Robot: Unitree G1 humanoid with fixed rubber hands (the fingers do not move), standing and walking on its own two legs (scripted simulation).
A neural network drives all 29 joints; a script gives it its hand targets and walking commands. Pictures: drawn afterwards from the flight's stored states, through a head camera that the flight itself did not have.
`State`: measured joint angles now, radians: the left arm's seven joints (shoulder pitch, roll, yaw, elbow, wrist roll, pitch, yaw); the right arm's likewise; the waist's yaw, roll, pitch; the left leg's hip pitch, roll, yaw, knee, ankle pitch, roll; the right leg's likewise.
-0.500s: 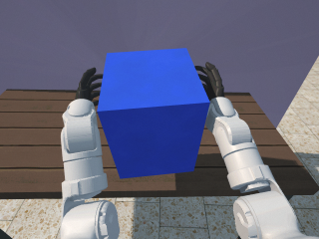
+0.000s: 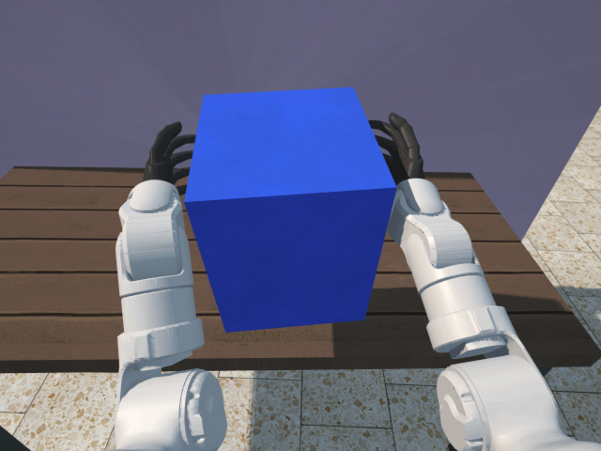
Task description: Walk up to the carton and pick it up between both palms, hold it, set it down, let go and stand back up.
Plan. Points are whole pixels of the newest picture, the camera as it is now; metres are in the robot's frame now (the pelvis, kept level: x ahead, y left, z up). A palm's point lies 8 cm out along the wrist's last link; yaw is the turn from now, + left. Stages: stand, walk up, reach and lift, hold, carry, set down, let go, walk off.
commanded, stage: hold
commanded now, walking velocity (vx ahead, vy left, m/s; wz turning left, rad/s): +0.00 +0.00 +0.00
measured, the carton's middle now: (287, 212) +0.40 +0.01 +0.17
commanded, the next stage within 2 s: none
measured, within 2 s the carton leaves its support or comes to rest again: neither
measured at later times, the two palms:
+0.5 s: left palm (163, 184) +0.37 +0.15 +0.24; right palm (405, 180) +0.37 -0.14 +0.23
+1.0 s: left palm (160, 186) +0.37 +0.16 +0.23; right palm (404, 182) +0.36 -0.14 +0.23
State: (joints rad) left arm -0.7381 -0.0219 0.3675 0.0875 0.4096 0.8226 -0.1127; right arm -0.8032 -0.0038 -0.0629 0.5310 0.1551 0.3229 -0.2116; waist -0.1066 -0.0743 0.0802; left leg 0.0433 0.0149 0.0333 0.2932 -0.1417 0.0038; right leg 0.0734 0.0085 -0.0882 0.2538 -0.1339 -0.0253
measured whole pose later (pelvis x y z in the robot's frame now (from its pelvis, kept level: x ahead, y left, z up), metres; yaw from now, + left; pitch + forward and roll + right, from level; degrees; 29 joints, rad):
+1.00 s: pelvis +0.00 +0.00 +0.00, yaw +0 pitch -12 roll +0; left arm -0.74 -0.03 0.36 0.08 0.42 0.83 -0.11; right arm -0.79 0.00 -0.07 0.53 0.16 0.31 -0.21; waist -0.11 -0.06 0.09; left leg 0.05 0.01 0.04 0.29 -0.14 0.01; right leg 0.08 0.00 -0.09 0.26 -0.13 -0.02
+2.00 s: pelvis -0.01 +0.00 +0.00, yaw +0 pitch -12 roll +0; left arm -0.75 -0.03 0.37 0.09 0.43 0.83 -0.13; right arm -0.79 0.01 -0.08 0.54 0.13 0.30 -0.20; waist -0.11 -0.07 0.10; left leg 0.05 0.01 0.03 0.28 -0.12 0.00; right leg 0.08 0.01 -0.09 0.26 -0.13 -0.03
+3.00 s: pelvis +0.00 +0.00 +0.00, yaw +1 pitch -10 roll +0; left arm -0.75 -0.01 0.36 0.06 0.40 0.81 -0.12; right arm -0.80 0.01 -0.08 0.50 0.14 0.29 -0.21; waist -0.11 -0.07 0.09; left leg 0.03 0.01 0.03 0.29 -0.14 0.01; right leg 0.07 0.01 -0.10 0.25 -0.14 -0.03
